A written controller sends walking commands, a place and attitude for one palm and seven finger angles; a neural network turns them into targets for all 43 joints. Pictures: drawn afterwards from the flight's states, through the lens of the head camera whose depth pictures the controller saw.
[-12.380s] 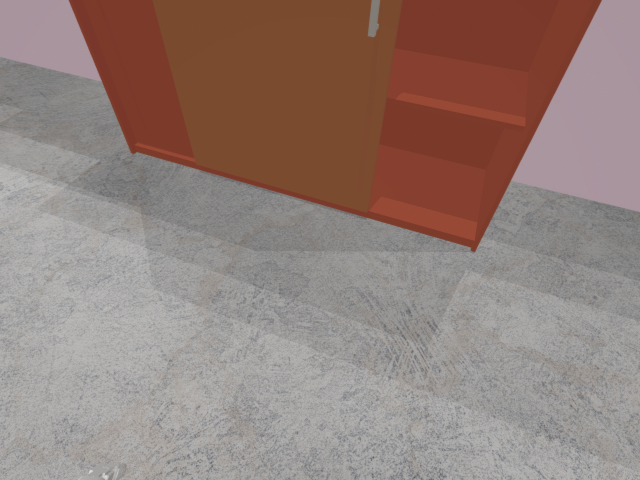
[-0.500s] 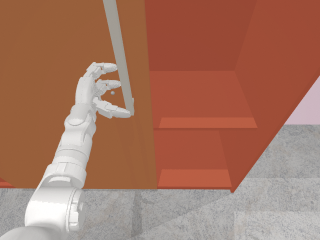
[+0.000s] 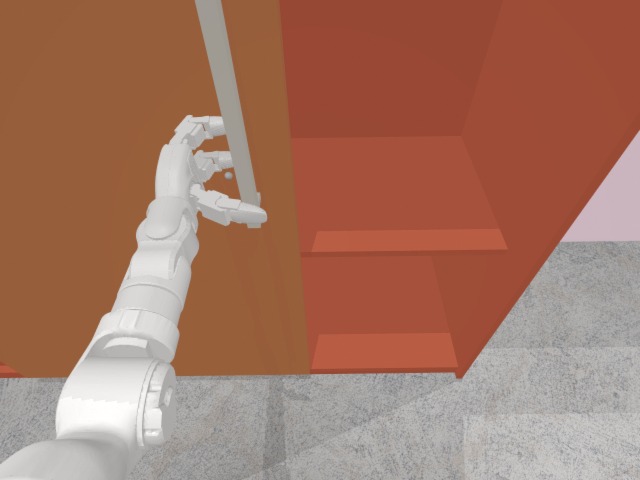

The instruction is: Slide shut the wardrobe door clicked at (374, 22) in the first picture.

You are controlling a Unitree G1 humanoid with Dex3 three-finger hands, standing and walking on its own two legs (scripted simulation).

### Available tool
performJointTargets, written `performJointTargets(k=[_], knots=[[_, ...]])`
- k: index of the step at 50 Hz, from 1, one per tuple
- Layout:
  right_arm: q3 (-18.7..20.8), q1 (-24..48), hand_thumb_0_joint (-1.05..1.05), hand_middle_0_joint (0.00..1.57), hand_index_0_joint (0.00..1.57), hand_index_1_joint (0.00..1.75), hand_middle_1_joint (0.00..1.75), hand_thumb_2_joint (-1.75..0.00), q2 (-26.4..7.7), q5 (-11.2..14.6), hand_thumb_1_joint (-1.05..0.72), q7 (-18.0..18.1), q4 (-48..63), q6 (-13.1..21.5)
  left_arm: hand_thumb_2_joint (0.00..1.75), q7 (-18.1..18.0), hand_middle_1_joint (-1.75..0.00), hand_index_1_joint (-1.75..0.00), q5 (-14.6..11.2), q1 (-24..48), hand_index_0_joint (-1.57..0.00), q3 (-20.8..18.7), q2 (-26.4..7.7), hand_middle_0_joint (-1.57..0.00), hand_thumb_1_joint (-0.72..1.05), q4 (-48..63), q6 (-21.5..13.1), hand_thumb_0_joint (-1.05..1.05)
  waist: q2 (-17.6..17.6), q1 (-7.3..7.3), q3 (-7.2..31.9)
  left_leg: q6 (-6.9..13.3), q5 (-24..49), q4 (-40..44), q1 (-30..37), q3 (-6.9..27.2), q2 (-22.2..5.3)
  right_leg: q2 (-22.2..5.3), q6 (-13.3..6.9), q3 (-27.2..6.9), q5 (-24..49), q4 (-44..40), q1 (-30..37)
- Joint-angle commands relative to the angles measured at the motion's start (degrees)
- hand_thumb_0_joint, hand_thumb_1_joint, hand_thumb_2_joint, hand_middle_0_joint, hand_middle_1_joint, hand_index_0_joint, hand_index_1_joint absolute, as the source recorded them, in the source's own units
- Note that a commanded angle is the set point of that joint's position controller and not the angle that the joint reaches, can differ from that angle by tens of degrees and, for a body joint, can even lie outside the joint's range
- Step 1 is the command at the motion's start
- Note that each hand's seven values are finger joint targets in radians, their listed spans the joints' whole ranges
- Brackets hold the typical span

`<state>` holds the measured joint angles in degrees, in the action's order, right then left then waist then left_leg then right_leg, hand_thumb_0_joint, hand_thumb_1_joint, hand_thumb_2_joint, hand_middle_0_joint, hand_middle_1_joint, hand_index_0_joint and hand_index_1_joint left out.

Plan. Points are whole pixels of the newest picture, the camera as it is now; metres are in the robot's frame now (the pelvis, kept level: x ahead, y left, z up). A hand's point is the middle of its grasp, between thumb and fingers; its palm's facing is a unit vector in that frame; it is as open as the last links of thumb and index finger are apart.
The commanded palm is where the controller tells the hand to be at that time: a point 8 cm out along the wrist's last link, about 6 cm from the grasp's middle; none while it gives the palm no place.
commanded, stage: feel for the door with the fingertips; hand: left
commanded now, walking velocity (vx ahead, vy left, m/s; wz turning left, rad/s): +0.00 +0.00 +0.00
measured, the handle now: (238, 122) +0.50 +0.10 +0.20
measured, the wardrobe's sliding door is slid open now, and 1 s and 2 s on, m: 0.47 0.47 0.47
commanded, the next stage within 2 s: slide the fingers in behind the handle in 0.02 s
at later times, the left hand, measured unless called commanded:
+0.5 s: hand (230, 178) +0.45 +0.11 +0.15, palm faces -0.01 -1.00 +0.00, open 13.9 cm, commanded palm +0.42 +0.16 +0.15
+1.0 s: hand (244, 183) +0.44 +0.09 +0.15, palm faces -0.01 -1.00 +0.00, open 14.0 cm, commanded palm +0.42 +0.14 +0.15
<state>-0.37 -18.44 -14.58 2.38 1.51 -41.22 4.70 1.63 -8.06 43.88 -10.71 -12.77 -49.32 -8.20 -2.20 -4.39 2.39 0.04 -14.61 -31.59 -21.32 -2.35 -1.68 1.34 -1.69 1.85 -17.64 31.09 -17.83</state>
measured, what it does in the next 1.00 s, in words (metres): stands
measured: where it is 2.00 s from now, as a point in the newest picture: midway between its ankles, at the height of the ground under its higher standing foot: outside the picture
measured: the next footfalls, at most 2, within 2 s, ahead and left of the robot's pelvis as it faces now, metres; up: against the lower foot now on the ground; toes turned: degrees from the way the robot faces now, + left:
none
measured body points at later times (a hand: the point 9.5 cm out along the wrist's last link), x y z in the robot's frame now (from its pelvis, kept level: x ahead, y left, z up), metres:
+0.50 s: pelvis +0.00 +0.00 +0.00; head +0.02 -0.01 +0.45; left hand +0.45 +0.16 +0.15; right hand +0.05 -0.25 -0.13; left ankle +0.01 +0.12 -0.73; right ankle -0.02 -0.10 -0.73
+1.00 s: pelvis +0.00 +0.00 +0.00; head +0.02 -0.01 +0.45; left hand +0.44 +0.14 +0.15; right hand +0.09 -0.25 -0.12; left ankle +0.01 +0.12 -0.73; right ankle -0.02 -0.10 -0.73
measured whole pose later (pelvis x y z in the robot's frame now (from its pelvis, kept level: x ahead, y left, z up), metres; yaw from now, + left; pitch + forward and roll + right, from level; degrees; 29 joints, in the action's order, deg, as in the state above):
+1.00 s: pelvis +0.00 +0.00 +0.00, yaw +0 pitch +4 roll +0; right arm -0.4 -17.5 -13.9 2.2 0.6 -40.1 4.4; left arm -1.7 -7.5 40.1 -8.1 -9.1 -43.8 -6.6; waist -2.2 -4.0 2.9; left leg 0.1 -15.0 -31.6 -20.6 -2.5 -1.6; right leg 1.3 -1.6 1.6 -18.0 31.1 -17.1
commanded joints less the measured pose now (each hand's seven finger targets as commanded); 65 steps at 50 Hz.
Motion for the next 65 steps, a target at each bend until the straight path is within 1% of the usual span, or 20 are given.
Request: performJointTargets(k=[1,4,6,12,15,22,26,29,32,35,39,41,46,49,52,54,55,61,64,65], knots=[[2.93,-1.98,0.0,0.2,0.2,0.3,0.3,-0.9,-7.34,-0.14,-0.9,0.37,5.43,1.82,0.3,0.04,-1.2,-1.2,0.11,29.91,-0.3,-2.76,-11.74,-0.3,-0.5,10.72,-5.44,0.0,4.13,-0.6,17.98,2.35,11.97,0.84,11.28,1.14,1.82,0.12,1.15,-1.01,19.33,-4.07,1.39],[2.88,-2.0,0.0,0.2,0.2,0.3,0.3,-0.9,-7.14,0.06,-0.9,0.26,5.36,2.03,0.3,0.34,-1.2,-1.2,0.23,33.21,-0.3,-0.95,-9.86,-0.3,-0.5,9.91,-6.05,0.0,2.5,-1.65,17.29,2.45,11.55,0.45,12.05,1.17,1.83,0.34,1.24,-1.3,18.94,-4.07,-0.84],[2.95,-2.58,0.0,0.2,0.2,0.3,0.3,-0.9,-7.51,-0.04,-0.9,0.27,5.08,1.76,0.3,0.47,-1.2,-1.2,0.13,32.28,-0.3,-1.88,-11.23,-0.3,-0.5,8.86,-6.23,0.0,2.97,-1.4,18.04,2.39,11.72,0.32,11.63,1.37,1.74,0.23,1.11,-1.17,18.6,-4.02,-0.18],[2.94,-2.77,0.0,0.2,0.2,0.3,0.3,-0.9,-7.41,0.11,-0.9,0.03,5.15,2.05,0.3,0.71,-1.2,-1.2,0.01,33.12,-0.3,-0.13,-8.42,-0.3,-0.5,7.41,-6.58,0.0,2.56,-1.88,17.42,2.32,10.02,0.34,11.85,1.69,1.66,0.58,1.16,-0.89,16.23,-3.91,-2.57],[2.97,-2.97,0.0,0.2,0.2,0.3,0.3,-0.9,-7.6,0.08,-0.9,0.06,5.31,2.12,0.3,0.74,-1.2,-1.2,-0.01,32.6,-0.3,-1.37,-10.25,-0.3,-0.5,7.44,-6.53,0.0,3.1,-1.46,18.12,2.31,9.45,0.45,10.89,1.68,1.74,0.48,1.17,-0.97,15.93,-3.83,-1.56],[2.93,-2.24,0.0,0.2,0.2,0.3,0.3,-0.9,-7.32,0.25,-0.9,-0.38,6.35,2.27,0.3,0.63,-1.2,-1.2,-0.34,28.07,-0.3,-0.03,-7.72,-0.3,-0.5,10.84,-6.0,0.0,3.02,-0.69,18.22,2.24,11.14,0.79,11.9,1.75,1.46,0.74,1.02,-0.53,16.85,-3.71,-1.13],[3.03,-1.29,0.0,0.2,0.2,0.3,0.3,-0.9,-7.2,0.07,-0.9,-0.38,7.04,2.43,0.3,-0.09,-1.2,-1.2,-0.5,25.76,-0.3,-0.5,-8.3,-0.3,-0.5,15.34,-5.92,0.0,2.69,0.33,18.91,2.11,12.04,1.08,12.16,1.67,1.34,0.61,0.82,-0.33,17.23,-3.71,0.78],[3.05,-0.85,0.0,0.2,0.2,0.3,0.3,-0.9,-6.77,0.17,-0.9,-0.56,6.96,2.69,0.3,-1.25,-1.2,-1.2,-0.01,26.79,-0.3,0.35,-7.0,-0.3,-0.5,17.34,-5.54,0.0,1.7,-0.14,18.36,2.13,12.79,1.02,13.63,1.75,1.25,0.82,0.96,-0.39,17.75,-3.67,-0.62],[2.98,-0.72,0.0,0.2,0.2,0.3,0.3,-0.9,-7.01,0.12,-0.9,-0.36,6.51,2.39,0.3,-2.42,-1.2,-1.2,0.55,26.63,-0.3,-1.3,-8.92,-0.3,-0.5,15.73,-4.74,0.0,4.01,-0.32,16.62,2.26,10.84,1.33,12.0,1.58,1.26,0.74,1.18,-0.49,16.37,-4.18,-0.49],[2.96,-0.43,0.0,0.2,0.2,0.3,0.3,-0.9,-6.58,0.06,-0.9,-0.31,6.63,2.63,0.3,-2.55,-1.2,-1.2,0.64,28.36,-0.3,0.6,-6.73,-0.3,-0.5,16.89,-4.65,0.0,2.59,-0.66,17.87,2.16,11.43,1.18,13.13,1.45,1.38,0.63,1.14,-0.56,17.07,-3.98,-0.5],[3.01,0.04,0.0,0.2,0.2,0.3,0.3,-0.9,-6.37,-0.1,-0.9,-0.71,7.26,2.71,0.3,-2.68,-1.2,-1.2,0.19,23.93,-0.3,0.99,-4.83,-0.3,-0.5,18.38,-4.59,0.0,2.27,0.46,20.51,1.95,15.41,0.87,14.58,1.32,1.45,0.64,0.92,-0.36,21.08,-3.22,1.62],[3.13,-0.09,0.0,0.2,0.2,0.3,0.3,-0.9,-6.56,-0.07,-0.9,-0.85,7.16,2.3,0.3,-2.74,-1.2,-1.2,0.35,20.78,-0.3,1.22,-4.59,-0.3,-0.5,16.61,-3.78,0.0,4.9,0.67,18.23,2.02,15.42,0.91,12.93,1.32,1.35,0.58,0.94,-0.04,21.36,-3.55,2.1],[2.8,0.44,0.0,0.2,0.2,0.3,0.3,-0.9,-6.71,0.01,-0.9,-0.59,7.38,1.57,0.3,-3.26,-1.2,-1.2,0.16,22.91,-0.3,0.54,-5.92,-0.3,-0.5,17.31,-2.17,0.0,5.82,0.38,15.33,2.29,11.83,1.5,10.51,0.73,1.82,0.23,1.31,-0.56,20.12,-4.68,2.41],[2.86,1.08,0.0,0.2,0.2,0.3,0.3,-0.9,-6.08,0.06,-0.9,-0.39,7.56,1.83,0.3,-3.41,-1.2,-1.2,0.34,26.38,-0.3,1.52,-5.1,-0.3,-0.5,21.06,-3.22,0.0,2.44,-0.08,18.14,2.3,12.92,1.13,13.29,0.67,1.84,0.3,1.26,-0.98,20.72,-4.34,1.96],[2.76,0.86,0.0,0.2,0.2,0.3,0.3,-0.9,-6.3,0.04,-0.9,-0.24,7.1,1.76,0.3,-3.3,-1.2,-1.2,0.24,24.56,-0.3,0.52,-6.1,-0.3,-0.5,18.9,-3.56,0.0,4.39,0.12,17.61,2.27,13.03,1.11,12.66,0.87,1.81,0.45,1.22,-0.9,21.07,-4.28,2.48],[2.87,0.97,0.0,0.2,0.2,0.3,0.3,-0.9,-6.06,0.11,-0.9,-0.26,7.13,1.99,0.3,-2.89,-1.2,-1.2,0.05,25.87,-0.3,2.71,-3.64,-0.3,-0.5,19.16,-3.55,0.0,4.06,-0.47,17.71,2.37,13.2,0.89,13.17,0.77,1.9,0.42,1.36,-0.92,21.56,-4.33,1.74],[2.78,0.83,0.0,0.2,0.2,0.3,0.3,-0.9,-6.16,0.17,-0.9,-0.25,6.81,1.92,0.3,-2.84,-1.2,-1.2,0.09,25.7,-0.3,2.46,-4.15,-0.3,-0.5,17.77,-3.2,0.0,2.82,-0.44,16.95,2.22,12.49,0.9,12.86,0.79,1.94,0.39,1.27,-0.89,20.75,-4.43,1.18],[2.97,0.11,0.0,0.2,0.2,0.3,0.3,-0.9,-6.43,-0.15,-0.9,-0.4,6.72,1.67,0.3,-3.25,-1.2,-1.2,-0.07,24.28,-0.3,2.0,-3.92,-0.3,-0.5,16.31,-2.93,0.0,4.87,-0.05,17.75,2.2,13.55,1.08,12.16,0.99,1.98,0.31,1.2,-0.58,21.64,-4.21,2.61],[3.08,0.4,0.0,0.2,0.2,0.3,0.3,-0.9,-5.98,-0.03,-0.9,-0.86,7.21,2.05,0.3,-3.62,-1.2,-1.2,0.17,26.22,-0.3,4.48,-1.11,-0.3,-0.5,19.9,-3.61,0.0,2.14,-0.33,19.39,2.13,15.07,0.78,14.2,0.99,1.98,0.49,1.14,-0.62,22.56,-3.72,1.57],[3.23,0.09,0.0,0.2,0.2,0.3,0.3,-0.9,-5.95,-0.11,-0.9,-0.89,6.96,2.13,0.3,-3.88,-1.2,-1.2,0.14,25.17,-0.3,3.8,-1.3,-0.3,-0.5,19.31,-3.59,0.0,3.19,-0.09,19.72,2.14,15.63,0.65,14.38,1.06,1.87,0.56,1.14,-0.49,22.85,-3.68,1.78]])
